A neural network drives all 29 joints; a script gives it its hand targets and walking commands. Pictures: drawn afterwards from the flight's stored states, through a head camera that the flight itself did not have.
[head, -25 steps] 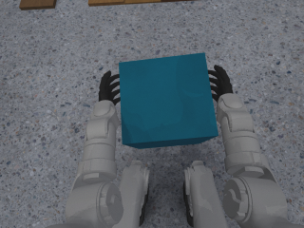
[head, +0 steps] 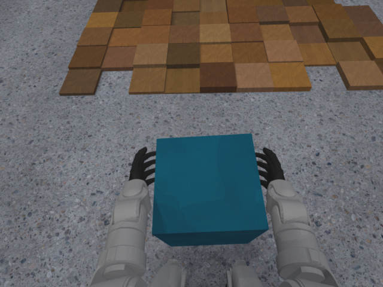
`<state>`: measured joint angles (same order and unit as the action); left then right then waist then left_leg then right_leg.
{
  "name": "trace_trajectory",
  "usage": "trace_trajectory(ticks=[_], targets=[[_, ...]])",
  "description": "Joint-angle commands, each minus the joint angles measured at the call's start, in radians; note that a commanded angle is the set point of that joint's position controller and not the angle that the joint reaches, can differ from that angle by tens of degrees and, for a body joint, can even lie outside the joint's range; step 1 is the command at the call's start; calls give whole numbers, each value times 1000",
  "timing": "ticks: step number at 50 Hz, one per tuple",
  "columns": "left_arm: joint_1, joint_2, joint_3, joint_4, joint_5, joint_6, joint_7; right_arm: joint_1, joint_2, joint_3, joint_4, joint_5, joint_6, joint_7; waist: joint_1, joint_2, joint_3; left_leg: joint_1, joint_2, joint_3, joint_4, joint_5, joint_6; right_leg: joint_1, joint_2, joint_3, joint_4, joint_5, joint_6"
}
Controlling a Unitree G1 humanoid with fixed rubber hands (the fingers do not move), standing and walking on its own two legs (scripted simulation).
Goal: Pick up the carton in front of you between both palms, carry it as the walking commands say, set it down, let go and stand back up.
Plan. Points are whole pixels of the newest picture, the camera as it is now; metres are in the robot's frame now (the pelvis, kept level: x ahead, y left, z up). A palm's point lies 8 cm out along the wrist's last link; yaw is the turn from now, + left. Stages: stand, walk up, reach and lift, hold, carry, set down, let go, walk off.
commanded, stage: reach and lift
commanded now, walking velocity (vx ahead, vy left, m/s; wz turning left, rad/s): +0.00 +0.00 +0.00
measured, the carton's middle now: (206, 196) +0.35 +0.00 -0.10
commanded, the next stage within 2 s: hold in 1.50 s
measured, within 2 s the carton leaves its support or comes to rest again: neither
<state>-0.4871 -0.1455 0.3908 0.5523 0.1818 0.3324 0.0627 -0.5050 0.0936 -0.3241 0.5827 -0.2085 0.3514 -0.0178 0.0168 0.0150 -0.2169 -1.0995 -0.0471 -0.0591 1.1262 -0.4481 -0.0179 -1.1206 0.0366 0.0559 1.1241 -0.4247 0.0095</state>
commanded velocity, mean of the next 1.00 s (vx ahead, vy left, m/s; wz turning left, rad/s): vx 0.00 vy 0.00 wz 0.00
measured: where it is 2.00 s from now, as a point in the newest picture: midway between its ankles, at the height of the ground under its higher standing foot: outside the picture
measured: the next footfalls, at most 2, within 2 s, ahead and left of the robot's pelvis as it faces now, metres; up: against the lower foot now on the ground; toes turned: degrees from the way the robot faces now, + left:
none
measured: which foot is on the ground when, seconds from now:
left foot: down 0.00-1.00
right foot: down 0.00-1.00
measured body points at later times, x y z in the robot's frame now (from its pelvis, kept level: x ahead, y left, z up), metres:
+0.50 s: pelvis +0.03 +0.00 +0.09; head +0.00 +0.00 +0.54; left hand +0.34 +0.15 +0.11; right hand +0.33 -0.15 +0.11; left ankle +0.04 +0.13 -0.64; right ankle +0.05 -0.12 -0.64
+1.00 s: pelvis +0.02 +0.00 +0.10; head +0.00 +0.00 +0.55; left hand +0.34 +0.15 +0.12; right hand +0.33 -0.15 +0.12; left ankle +0.04 +0.13 -0.64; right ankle +0.05 -0.12 -0.64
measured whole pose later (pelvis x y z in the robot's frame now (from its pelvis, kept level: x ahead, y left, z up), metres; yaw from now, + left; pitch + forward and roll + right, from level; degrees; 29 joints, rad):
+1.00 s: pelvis +0.02 +0.00 +0.10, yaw +0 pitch -5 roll +0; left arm -0.35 -0.18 0.34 0.38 0.31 0.60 -0.01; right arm -0.33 0.17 -0.30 0.36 -0.31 0.63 0.02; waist 0.00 0.01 0.03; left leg -0.15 -0.02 -0.07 0.45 -0.22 0.00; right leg -0.17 0.02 0.07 0.44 -0.20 0.01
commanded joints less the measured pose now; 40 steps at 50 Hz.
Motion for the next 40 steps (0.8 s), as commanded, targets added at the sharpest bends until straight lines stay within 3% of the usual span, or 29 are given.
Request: trace_trajectory(ticks=[1, 12, 20, 30, 40], targets=[[-480, -1032, -620, 57, -124, 14, -253, -493, 1048, 578, -9, 144, -14, 217, -5, -30, -516, 348, -97, 1, -223, 262, 8, 500, 98, 14, -210, 273, -15], [-304, -1025, -673, -17, -124, 86, -271, -324, 1042, 627, -103, 154, 56, 227, -13, -21, -325, 679, -68, -25, -475, 419, 16, 787, 72, 31, -458, 420, -15], [-237, -1025, -700, -101, -139, 189, -289, -266, 1036, 666, -214, 175, 164, 242, -16, -11, -160, 868, -47, -25, -645, 444, 14, 970, 55, 24, -628, 440, -8], [-312, -979, -554, -51, -67, 259, -313, -335, 995, 514, -158, 104, 237, 267, -16, -6, 72, 880, -30, -13, -747, 204, 27, 986, 46, 9, -724, 199, -19], [-412, -1001, -591, -83, -87, 248, -321, -429, 1021, 548, -186, 116, 229, 274, -22, -10, -31, 923, -29, -6, -744, 227, 26, 1040, 44, 5, -718, 225, -15]])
